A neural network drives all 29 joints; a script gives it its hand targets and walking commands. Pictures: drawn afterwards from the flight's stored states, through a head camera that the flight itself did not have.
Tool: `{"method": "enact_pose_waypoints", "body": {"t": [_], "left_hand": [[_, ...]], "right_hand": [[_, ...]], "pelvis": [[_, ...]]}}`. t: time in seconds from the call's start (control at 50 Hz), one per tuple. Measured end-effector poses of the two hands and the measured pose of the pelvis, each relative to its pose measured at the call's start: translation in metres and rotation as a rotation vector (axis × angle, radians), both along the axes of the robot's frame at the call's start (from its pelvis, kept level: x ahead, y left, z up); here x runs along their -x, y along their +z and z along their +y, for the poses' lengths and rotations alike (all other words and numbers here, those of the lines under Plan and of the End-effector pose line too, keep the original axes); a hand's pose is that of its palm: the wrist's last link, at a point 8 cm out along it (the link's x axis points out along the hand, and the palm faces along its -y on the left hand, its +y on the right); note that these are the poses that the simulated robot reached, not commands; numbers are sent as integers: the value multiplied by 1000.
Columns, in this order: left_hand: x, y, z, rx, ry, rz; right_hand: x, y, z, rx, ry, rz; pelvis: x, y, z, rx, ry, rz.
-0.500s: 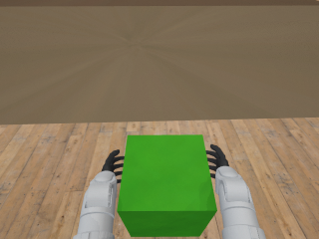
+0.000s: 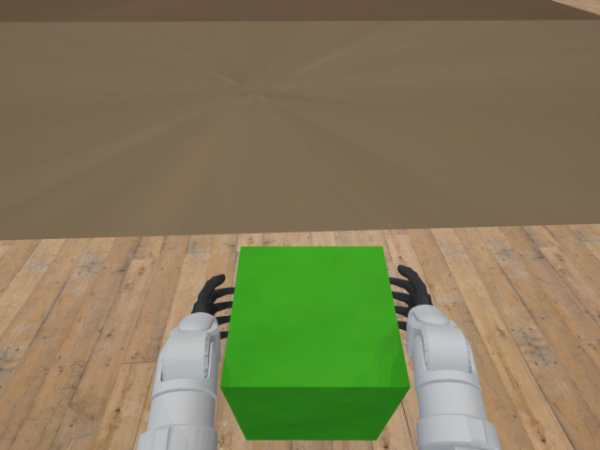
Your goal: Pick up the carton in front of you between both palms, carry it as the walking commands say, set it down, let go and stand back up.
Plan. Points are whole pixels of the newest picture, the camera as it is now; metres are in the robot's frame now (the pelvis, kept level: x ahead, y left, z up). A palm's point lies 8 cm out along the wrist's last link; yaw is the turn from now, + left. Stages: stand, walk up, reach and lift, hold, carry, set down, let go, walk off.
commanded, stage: hold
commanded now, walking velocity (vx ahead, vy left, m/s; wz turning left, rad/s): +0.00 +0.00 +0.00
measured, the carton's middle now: (311, 347) +0.30 +0.00 -0.03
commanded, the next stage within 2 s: carry in 0.42 s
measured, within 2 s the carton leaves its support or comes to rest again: neither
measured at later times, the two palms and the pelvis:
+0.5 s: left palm (208, 318) +0.30 +0.14 +0.05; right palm (418, 310) +0.31 -0.15 +0.05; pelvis +0.02 +0.00 +0.00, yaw -1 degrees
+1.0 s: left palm (228, 232) +0.44 +0.13 +0.08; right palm (412, 236) +0.43 -0.17 +0.08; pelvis +0.20 -0.01 +0.00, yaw -4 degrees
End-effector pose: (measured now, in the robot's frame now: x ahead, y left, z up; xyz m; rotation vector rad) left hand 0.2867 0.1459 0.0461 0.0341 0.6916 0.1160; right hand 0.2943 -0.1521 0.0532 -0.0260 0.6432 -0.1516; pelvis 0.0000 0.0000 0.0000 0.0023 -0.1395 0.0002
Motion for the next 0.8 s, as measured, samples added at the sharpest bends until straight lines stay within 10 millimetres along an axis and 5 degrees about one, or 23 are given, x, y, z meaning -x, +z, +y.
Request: {"method": "enact_pose_waypoints", "body": {"t": [0.54, 0.68, 0.8], "left_hand": [[-17, 4, -6, -11, -6, -16], [-51, 29, -31, 17, -11, -79], [-82, 48, -23, 38, 24, -84]], "right_hand": [[-16, 1, -7, -12, -5, -16], [-41, 23, -32, -51, -49, -80], [-79, 46, -24, -72, -43, -86]], "pelvis": [[-23, -4, -5, -5, -37, 114], [-56, -5, -22, -4, -5, 185], [-102, 3, -18, -36, -3, 232]]}}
